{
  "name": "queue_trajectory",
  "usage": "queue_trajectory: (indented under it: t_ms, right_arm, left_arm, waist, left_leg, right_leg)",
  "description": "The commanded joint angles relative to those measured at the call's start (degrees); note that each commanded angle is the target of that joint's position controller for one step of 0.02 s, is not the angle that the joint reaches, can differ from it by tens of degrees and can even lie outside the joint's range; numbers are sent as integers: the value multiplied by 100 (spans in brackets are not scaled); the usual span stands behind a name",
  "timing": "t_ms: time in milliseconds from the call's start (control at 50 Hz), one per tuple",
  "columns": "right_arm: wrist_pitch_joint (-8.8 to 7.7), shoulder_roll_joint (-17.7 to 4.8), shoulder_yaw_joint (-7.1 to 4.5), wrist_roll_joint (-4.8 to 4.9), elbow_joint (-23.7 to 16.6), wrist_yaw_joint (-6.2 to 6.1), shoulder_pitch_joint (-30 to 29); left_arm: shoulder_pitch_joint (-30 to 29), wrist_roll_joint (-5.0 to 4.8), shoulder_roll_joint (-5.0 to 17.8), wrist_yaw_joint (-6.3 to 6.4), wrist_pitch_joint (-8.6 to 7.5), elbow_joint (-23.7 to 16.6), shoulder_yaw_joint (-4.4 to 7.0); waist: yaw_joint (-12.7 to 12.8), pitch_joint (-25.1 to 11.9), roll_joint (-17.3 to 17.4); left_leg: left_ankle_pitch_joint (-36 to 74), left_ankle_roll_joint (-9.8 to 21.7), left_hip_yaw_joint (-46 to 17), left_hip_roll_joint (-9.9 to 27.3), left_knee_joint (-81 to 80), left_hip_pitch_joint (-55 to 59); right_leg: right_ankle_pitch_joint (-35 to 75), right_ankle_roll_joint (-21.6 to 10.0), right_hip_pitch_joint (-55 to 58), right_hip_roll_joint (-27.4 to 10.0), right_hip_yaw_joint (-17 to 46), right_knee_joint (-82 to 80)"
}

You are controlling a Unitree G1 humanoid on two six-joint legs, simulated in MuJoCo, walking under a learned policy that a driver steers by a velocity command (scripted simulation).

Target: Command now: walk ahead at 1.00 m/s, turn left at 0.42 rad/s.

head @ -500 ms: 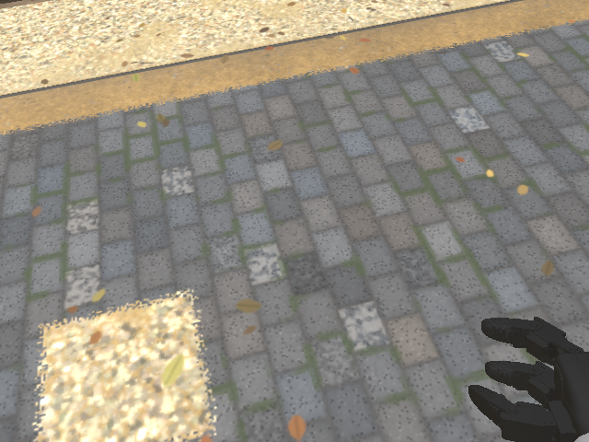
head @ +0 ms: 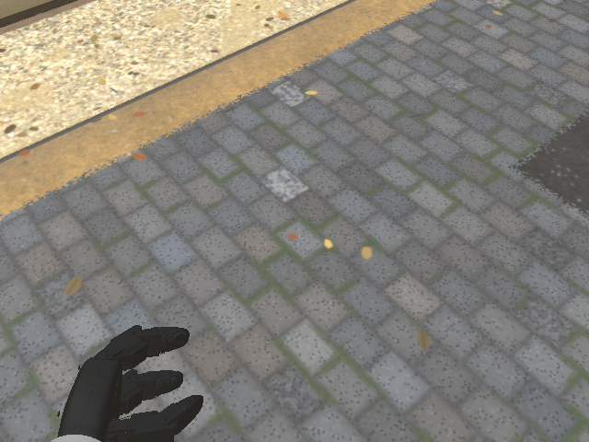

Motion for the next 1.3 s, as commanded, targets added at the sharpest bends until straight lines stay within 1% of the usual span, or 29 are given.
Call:
queue_trajectory:
  t_ms: [20, 60, 80, 100, 120, 140, 180, 240, 320, 380, 440, 460, 480, 500, 520, 540, 580, 620, 700, 820, 940, 960, 980, 1000, 1020, 1040, 1100, 1200, 1300]
  right_arm:
    - [-50, -1058, -152, 16, -469, -54, -594]
    - [2, -1199, -145, -135, -519, -41, -795]
    - [-46, -712, 7, -369, -771, -63, -809]
    - [-146, 7, 182, 94, -911, -48, 31]
    - [-127, -479, 54, 312, -874, -134, -552]
    - [-95, -616, 3, 274, -1028, -157, -1247]
    - [33, -503, -39, 33, -1124, -110, -1679]
    - [380, -193, -43, 116, -1235, 28, -1693]
    - [409, -332, -36, -143, -1501, 129, -2167]
    - [321, -547, -116, -209, -1527, 365, -2512]
    - [419, -1175, -402, -118, -1375, 392, -1516]
    - [473, -1604, -620, -124, -1187, 317, -594]
    - [511, -1790, -696, -90, -1111, 174, -488]
    - [492, -2265, -641, -186, -1422, 108, -1342]
    - [344, -2310, -595, -448, -1940, 197, -1619]
    - [304, -2031, -589, -335, -2119, 288, -1832]
    - [251, -1585, -478, -83, -2068, 243, -2251]
    - [301, -1527, -478, -216, -2139, 128, -2548]
    - [486, -1517, -493, -155, -2025, -153, -2400]
    - [821, -1437, -481, -73, -2156, -347, -2547]
    - [849, -1304, -484, -71, -2257, -269, -2670]
    - [855, -1123, -420, -50, -2244, -252, -2611]
    - [864, -713, -295, -117, -2142, -228, -2012]
    - [821, -1074, -373, -90, -2335, -201, -2019]
    - [761, -1572, -494, -166, -2215, -182, -2017]
    - [785, -1748, -548, -142, -2040, -183, -2130]
    - [873, -1282, -390, -142, -1914, -207, -2210]
    - [768, -598, -99, -260, -1878, -192, -2444]
    - [667, -917, -256, -145, -1552, -176, -2200]
  left_arm:
    - [-101, -92, 820, 22, -155, -385, 363]
    - [1610, -73, 1231, 150, -137, -92, 619]
    - [3063, 9, 1776, 274, -39, 137, 759]
    - [3170, 158, 1982, 141, -19, 281, 743]
    - [3017, 89, 1368, 145, -8, 368, 643]
    - [2761, 7, 1058, 172, 1, 504, 561]
    - [2123, 178, 666, 141, 7, 650, 474]
    - [1472, 104, 351, 136, -27, 846, 453]
    - [771, 140, 788, 305, -42, 841, 538]
    - [1114, 61, 1379, 430, -39, 920, 662]
    - [1126, -157, 1874, 405, 131, 865, 808]
    - [1057, -188, 1796, 364, 169, 814, 793]
    - [1257, -158, 1288, 293, 132, 863, 655]
    - [1969, 211, 386, 207, 62, 704, 407]
    - [2890, 91, 969, 168, -31, 535, 395]
    - [2111, 12, 1520, 194, -22, 487, 490]
    - [1356, 98, 1349, 373, 155, 354, 465]
    - [1327, 143, 1393, 416, 340, 360, 505]
    - [984, 243, 930, 452, 405, 335, 410]
    - [321, 108, 905, 417, 498, 229, 412]
    - [494, 60, 1134, 309, 297, 329, 587]
    - [717, 74, 1187, 306, 289, 422, 626]
    - [599, 163, 1462, 330, 356, 309, 664]
    - [688, 390, 1615, 318, 434, 290, 694]
    - [675, 340, 1394, 321, 433, 232, 677]
    - [531, 251, 1109, 340, 461, 160, 592]
    - [534, 133, 1056, 398, 601, 175, 491]
    - [796, 126, 862, 315, 694, 384, 393]
    - [1167, -102, 1492, 296, 789, 412, 617]
  waist:
    - [854, 296, 762]
    - [1920, -783, 987]
    - [2357, -2018, 25]
    - [1716, -3072, -1990]
    - [1840, -2014, -1446]
    - [1845, -1007, -1025]
    - [1358, -207, -294]
    - [834, 303, -553]
    - [543, 869, -184]
    - [779, 474, 86]
    - [191, -291, -326]
    - [-299, -742, -226]
    - [-266, -575, 563]
    - [828, -436, 2583]
    - [1048, -2520, 2053]
    - [725, -2435, 763]
    - [1011, -1111, -332]
    - [1226, -765, -71]
    - [1147, -970, -62]
    - [912, -725, 696]
    - [949, -593, 1203]
    - [1001, -699, 915]
    - [637, -1060, -215]
    - [561, -800, -1362]
    - [626, -748, -1162]
    - [727, -570, -683]
    - [836, -286, -330]
    - [979, -536, -920]
    - [935, -364, -1087]
  left_leg:
    - [3019, 929, -903, 1148, -132, -1376]
    - [4354, 566, -583, 783, 2319, -2230]
    - [2368, 398, -350, 422, 4535, -3406]
    - [-548, 332, -578, 7, 6232, -4782]
    - [-227, 352, -520, 286, 6903, -5521]
    - [208, 359, -269, 498, 7010, -5925]
    - [710, 367, -205, 897, 6544, -5308]
    - [575, 328, -260, 1198, 6149, -4991]
    - [2079, 150, 122, 1060, 4526, -4554]
    - [3253, 254, 923, 462, 2895, -3246]
    - [2424, 632, 1357, -216, 2674, -2022]
    - [2522, 865, 1271, -402, 2447, -717]
    - [3187, 1069, 631, -168, 1908, 59]
    - [6768, 1675, -1290, 647, 2134, 482]
    - [4897, 2759, -4088, 1967, 1005, 1401]
    - [2941, 2481, -4273, 1767, 384, 991]
    - [1620, 1930, -3527, 1249, 236, -548]
    - [2625, 1776, -2829, 911, 194, -1674]
    - [4576, 1610, -2016, 501, 662, -2067]
    - [1777, 1081, -2424, 122, 625, -2078]
    - [1778, 819, -3093, -28, 1267, -1879]
    - [831, 618, -2801, -263, 1810, -2053]
    - [-1159, 349, -1963, -791, 3057, -2626]
    - [-1817, 55, -1144, -1190, 4080, -3585]
    - [-1366, -200, -996, -719, 4966, -3838]
    - [-913, -308, -892, -554, 5311, -3839]
    - [-334, -469, -449, -471, 5834, -3759]
    - [-572, -518, 82, -74, 3356, -2655]
    - [508, -140, 244, -397, 834, -1806]
  right_leg:
    - [-122, -34, 2065, 461, -318, -726]
    - [-518, -319, 4483, 289, -281, -477]
    - [-1557, -535, 6341, -1087, 1233, -394]
    - [-4160, -1320, 7224, -2247, 4469, -1799]
    - [-4689, -1113, 6551, -2021, 4514, -2403]
    - [-3822, -977, 5782, -1905, 3441, -2345]
    - [-2091, -903, 4120, -1483, 1935, -2461]
    - [-1078, -699, 3101, -1311, 466, -2842]
    - [669, -496, 2279, -904, -1165, -2943]
    - [1712, -270, 2629, -727, -1687, -2562]
    - [4273, -120, 3487, -890, -1668, -730]
    - [4119, 8, 3042, -829, -1596, 695]
    - [313, 350, 2099, -218, -1470, 2568]
    - [-4171, 569, 527, 790, -1058, 4978]
    - [-3914, 508, 60, 923, 390, 5720]
    - [-3329, 360, 128, 728, 576, 5291]
    - [-2573, 335, -42, 367, 539, 4169]
    - [-2443, 379, 564, 261, 581, 3484]
    - [-2023, 646, 778, 490, 419, 2287]
    - [-1001, 708, 818, 811, 576, 772]
    - [-790, 466, 2082, 814, 615, -1354]
    - [-107, 278, 2685, 411, 646, -1955]
    - [501, -283, 3569, -867, 1713, -1872]
    - [967, -1186, 3479, -1658, 3008, -2119]
    - [516, -1469, 3308, -1802, 3326, -2129]
    - [130, -1294, 3108, -1440, 2590, -1996]
    - [-75, -982, 2716, -775, 1576, -2059]
    - [-549, -898, 2826, -321, 1099, -2132]
    - [-725, -897, 2797, -428, 2034, -1999]
Velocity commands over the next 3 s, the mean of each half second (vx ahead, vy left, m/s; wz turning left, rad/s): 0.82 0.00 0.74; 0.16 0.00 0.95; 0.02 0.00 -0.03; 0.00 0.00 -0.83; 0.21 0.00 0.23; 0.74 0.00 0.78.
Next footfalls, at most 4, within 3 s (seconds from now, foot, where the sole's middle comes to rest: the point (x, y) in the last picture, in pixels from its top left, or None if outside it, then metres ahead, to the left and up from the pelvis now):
0.06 right None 0.26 -0.16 -0.77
0.48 left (194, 420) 0.57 0.16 -0.77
0.98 right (222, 338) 0.76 0.09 -0.77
1.34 left None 0.51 0.15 -0.77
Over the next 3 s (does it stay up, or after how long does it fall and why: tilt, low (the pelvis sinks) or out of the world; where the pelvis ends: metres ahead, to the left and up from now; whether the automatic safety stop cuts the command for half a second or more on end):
stays up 0.89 0.42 0.00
